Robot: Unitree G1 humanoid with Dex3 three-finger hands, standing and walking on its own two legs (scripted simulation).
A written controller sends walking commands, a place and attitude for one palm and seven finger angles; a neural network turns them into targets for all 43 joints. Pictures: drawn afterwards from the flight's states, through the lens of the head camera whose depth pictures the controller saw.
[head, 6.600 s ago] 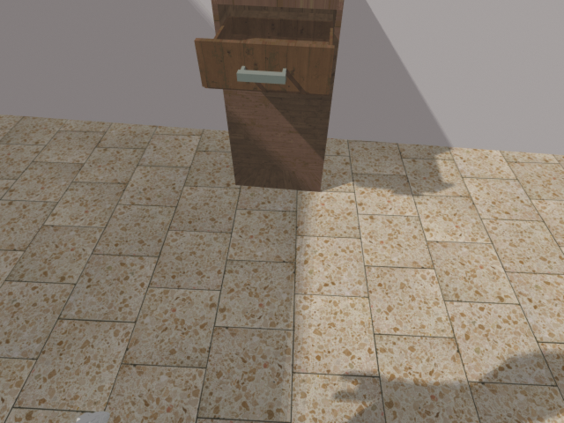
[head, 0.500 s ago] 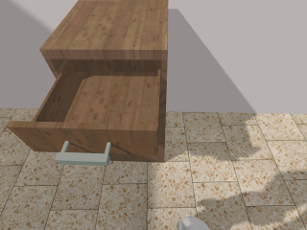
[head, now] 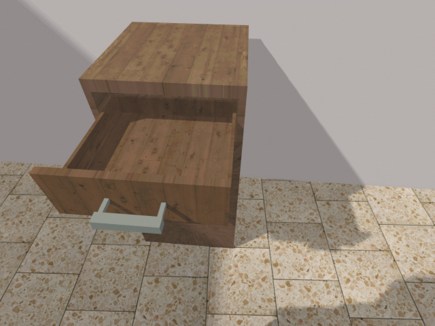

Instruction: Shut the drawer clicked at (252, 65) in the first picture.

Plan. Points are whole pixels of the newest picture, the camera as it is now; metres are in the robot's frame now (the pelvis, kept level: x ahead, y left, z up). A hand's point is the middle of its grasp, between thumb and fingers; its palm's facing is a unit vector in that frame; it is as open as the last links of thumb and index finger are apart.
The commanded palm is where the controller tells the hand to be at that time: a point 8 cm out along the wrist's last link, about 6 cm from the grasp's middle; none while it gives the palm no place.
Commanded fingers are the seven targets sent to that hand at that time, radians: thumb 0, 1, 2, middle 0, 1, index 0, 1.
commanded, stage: come to a stop and stand still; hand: left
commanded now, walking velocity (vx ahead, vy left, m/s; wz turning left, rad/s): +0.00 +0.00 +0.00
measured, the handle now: (130, 213) +0.32 +0.20 +0.02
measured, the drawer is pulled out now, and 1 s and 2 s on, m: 0.30 0.30 0.30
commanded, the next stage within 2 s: look again from close up in 1.20 s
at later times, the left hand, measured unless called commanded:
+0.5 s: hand out of the picture +0.00 +0.21 -0.16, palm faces +0.04 -0.98 -0.20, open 7.4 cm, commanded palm none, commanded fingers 0.00 0.90 0.90 -0.20 -0.30 -0.20 -0.30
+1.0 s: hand out of the picture +0.04 +0.21 -0.16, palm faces +0.03 -0.98 -0.20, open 7.3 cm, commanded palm none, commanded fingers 0.00 0.90 0.90 -0.20 -0.30 -0.20 -0.30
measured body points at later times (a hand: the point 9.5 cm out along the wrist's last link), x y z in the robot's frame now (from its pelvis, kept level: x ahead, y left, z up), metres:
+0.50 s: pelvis -0.01 +0.03 +0.01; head -0.02 +0.03 +0.46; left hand +0.00 +0.26 -0.15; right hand -0.04 -0.19 -0.15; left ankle -0.03 +0.12 -0.73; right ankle +0.07 -0.08 -0.73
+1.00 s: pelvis +0.03 +0.04 +0.01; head +0.04 +0.03 +0.46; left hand +0.04 +0.26 -0.14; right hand +0.03 -0.18 -0.15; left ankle -0.03 +0.12 -0.73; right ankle +0.07 -0.08 -0.73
